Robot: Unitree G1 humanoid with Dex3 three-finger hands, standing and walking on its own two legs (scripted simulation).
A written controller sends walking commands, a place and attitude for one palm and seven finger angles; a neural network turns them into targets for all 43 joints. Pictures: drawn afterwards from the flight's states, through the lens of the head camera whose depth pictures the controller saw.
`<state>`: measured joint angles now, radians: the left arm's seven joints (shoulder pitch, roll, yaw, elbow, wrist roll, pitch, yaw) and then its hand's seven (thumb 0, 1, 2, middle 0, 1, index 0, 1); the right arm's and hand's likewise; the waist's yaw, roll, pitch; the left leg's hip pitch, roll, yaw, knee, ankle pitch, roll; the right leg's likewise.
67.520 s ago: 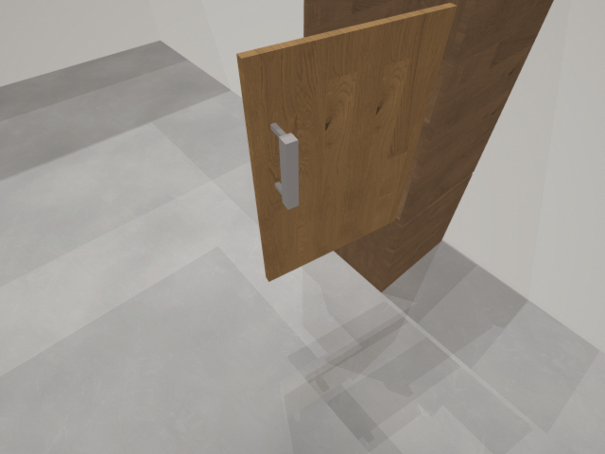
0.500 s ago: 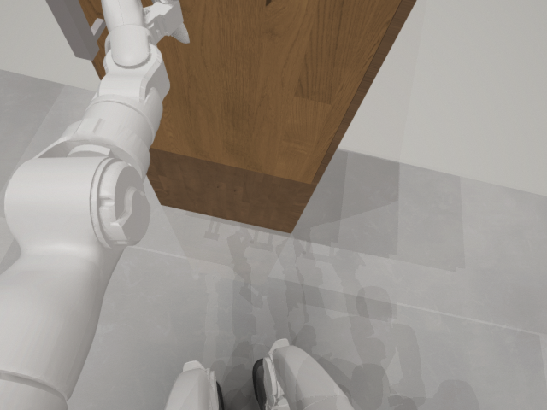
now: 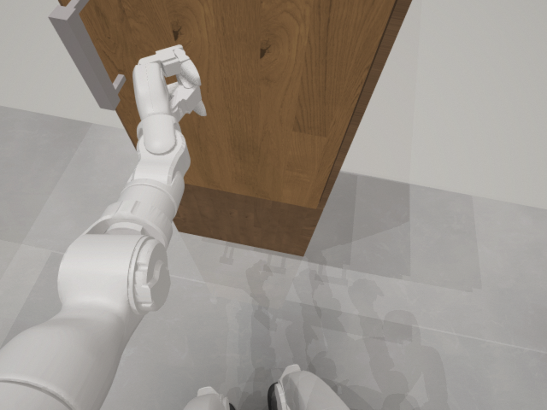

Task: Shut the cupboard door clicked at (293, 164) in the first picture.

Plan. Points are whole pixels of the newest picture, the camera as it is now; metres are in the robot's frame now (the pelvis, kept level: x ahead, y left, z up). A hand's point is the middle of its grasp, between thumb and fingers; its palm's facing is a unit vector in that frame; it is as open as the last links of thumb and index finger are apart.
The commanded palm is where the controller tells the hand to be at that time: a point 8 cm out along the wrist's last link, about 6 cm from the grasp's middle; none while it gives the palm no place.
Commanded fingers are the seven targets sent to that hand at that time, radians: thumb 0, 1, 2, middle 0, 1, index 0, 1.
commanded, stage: pull the fist back off the door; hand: left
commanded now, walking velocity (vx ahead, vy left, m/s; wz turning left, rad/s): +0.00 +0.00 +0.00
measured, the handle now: (96, 54) +0.63 +0.16 +0.11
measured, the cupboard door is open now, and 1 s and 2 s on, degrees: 0 0 0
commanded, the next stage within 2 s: draw the hand back to the body in 0.20 s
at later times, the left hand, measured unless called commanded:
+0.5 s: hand (177, 116) +0.48 +0.05 +0.12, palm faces +0.08 -1.00 -0.03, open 3.1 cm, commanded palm +0.43 +0.11 +0.13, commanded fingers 0.00 0.90 0.90 -1.30 -1.50 -1.30 -1.50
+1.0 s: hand (57, 238) +0.32 +0.15 +0.17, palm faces +0.07 -0.98 -0.17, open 3.1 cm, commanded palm +0.28 +0.21 +0.18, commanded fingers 0.00 0.90 0.90 -0.89 -1.05 -0.89 -1.05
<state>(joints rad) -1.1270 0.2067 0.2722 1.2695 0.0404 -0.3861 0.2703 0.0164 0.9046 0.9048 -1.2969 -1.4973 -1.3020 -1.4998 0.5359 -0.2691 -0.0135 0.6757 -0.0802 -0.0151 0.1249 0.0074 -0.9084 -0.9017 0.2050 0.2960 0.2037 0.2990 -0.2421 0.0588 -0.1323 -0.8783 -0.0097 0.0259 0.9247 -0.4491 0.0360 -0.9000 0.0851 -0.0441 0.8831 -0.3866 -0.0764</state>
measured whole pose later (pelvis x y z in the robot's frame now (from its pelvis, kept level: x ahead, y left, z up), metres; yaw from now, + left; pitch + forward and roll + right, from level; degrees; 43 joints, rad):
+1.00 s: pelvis +0.00 +0.00 +0.05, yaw +1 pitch +0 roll +0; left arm -0.11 0.21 0.03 0.20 -0.09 -0.11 0.03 0.01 0.90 0.90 -1.13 -1.31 -1.13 -1.31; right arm 0.18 -0.23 0.03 0.56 0.06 0.05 -0.06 0.01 -0.91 -0.90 0.20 0.30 0.20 0.30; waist -0.01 0.05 -0.05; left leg -0.23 -0.04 0.02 0.52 -0.30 0.04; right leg -0.26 0.06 -0.02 0.52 -0.26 -0.06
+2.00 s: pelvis +0.00 +0.02 +0.06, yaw +2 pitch -4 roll -1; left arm 0.45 0.34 0.34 -0.36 -0.08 -0.08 0.10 0.01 0.89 0.90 -0.21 -0.30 -0.21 -0.30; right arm 0.20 -0.22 0.03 0.62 0.02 -0.08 -0.06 0.02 -0.91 -0.90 0.21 0.30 0.20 0.30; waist 0.05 0.07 -0.01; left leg -0.10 -0.06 0.00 0.43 -0.26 0.06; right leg -0.11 0.04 -0.04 0.40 -0.22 -0.04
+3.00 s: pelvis -0.08 +0.04 +0.03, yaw +3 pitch +1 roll -2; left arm 0.51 0.41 0.45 -0.51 -0.02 -0.26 0.15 0.01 0.89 0.90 -0.21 -0.30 -0.21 -0.30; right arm 0.25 -0.23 0.00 0.57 0.01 -0.02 -0.06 0.02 -0.90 -0.90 0.21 0.30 0.21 0.30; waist -0.03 -0.01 -0.02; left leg -0.46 -0.05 0.03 0.70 -0.27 0.08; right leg -0.45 0.03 -0.05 0.62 -0.20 -0.02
